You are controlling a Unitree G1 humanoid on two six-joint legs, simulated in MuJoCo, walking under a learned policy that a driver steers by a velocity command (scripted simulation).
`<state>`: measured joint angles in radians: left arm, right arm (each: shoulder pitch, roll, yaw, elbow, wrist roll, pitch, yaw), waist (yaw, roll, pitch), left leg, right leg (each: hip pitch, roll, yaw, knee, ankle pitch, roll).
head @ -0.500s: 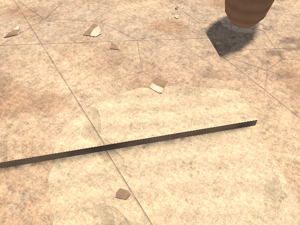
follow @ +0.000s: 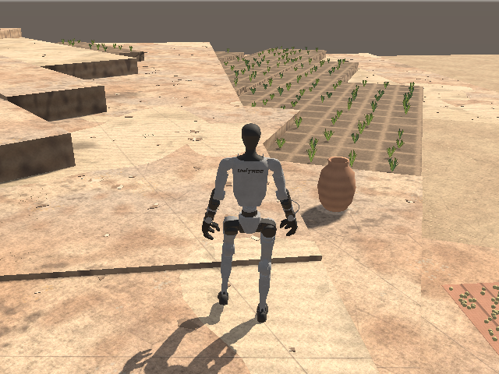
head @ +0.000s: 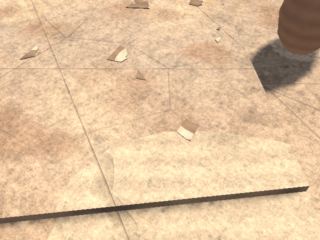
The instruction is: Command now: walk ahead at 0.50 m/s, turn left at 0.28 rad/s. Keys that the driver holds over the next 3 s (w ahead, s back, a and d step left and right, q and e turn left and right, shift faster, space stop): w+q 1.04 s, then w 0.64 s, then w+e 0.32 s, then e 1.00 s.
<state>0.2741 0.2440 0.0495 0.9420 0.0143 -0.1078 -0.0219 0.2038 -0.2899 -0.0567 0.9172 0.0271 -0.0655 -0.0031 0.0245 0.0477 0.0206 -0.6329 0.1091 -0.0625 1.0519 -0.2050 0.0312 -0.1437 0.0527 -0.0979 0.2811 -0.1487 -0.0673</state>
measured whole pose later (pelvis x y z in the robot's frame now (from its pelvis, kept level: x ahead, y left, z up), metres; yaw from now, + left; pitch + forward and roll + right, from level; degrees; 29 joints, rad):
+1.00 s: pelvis +0.51 +0.14 +0.02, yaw +34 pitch +1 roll -4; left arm 0.14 0.27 0.10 0.80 0.00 -0.05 0.01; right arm 0.23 -0.32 -0.08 0.71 0.04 0.04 0.01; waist -0.02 0.01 0.01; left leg -0.43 0.09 0.05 0.94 -0.45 -0.02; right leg -0.23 -0.06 -0.11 0.45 -0.59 -0.06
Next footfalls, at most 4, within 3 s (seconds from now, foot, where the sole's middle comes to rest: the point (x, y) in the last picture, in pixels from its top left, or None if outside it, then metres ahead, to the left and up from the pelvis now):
0.30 left None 0.33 0.16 -0.78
0.70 right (173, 197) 0.66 0.01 -0.73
1.08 left None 0.49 0.24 -0.78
1.48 right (106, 150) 0.91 0.34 -0.73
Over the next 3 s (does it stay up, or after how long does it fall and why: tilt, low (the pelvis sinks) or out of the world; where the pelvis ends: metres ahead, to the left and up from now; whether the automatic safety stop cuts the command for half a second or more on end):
stays up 1.09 0.59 0.04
